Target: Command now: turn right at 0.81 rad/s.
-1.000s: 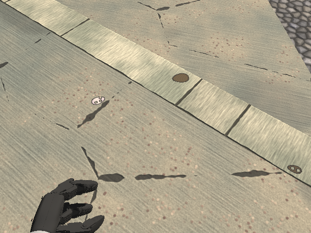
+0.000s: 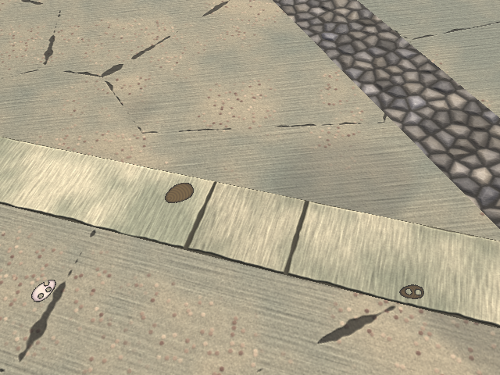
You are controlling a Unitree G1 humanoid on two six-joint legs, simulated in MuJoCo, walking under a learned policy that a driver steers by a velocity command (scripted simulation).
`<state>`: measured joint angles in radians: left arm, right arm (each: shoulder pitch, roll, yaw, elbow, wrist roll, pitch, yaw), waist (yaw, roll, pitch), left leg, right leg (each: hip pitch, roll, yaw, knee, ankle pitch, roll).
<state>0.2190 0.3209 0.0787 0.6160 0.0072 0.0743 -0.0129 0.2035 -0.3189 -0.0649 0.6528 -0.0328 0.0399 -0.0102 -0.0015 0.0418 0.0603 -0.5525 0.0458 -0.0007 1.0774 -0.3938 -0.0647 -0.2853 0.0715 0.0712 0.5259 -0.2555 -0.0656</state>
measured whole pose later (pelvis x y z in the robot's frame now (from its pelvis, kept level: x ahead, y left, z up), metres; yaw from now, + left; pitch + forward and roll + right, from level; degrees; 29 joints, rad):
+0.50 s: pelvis +0.06 +0.02 +0.01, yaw -9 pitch +1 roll -1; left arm 0.22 0.30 0.05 0.70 0.04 0.01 -0.06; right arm 0.39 -0.26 -0.04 0.78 -0.01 -0.04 0.01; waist -0.03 -0.05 -0.04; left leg -0.13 -0.03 -0.03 0.33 -0.23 0.06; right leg -0.54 0.03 0.06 1.00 -0.21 -0.01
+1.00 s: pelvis +0.32 -0.09 +0.00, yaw +4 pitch +2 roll -2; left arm 0.40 0.28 0.04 0.80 0.03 -0.09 0.00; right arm 0.22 -0.31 -0.06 0.76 -0.02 0.00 0.07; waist 0.03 0.05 -0.02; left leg -0.73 0.07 0.00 1.23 -0.12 0.08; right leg -0.02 0.01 -0.19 0.32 -0.32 -0.02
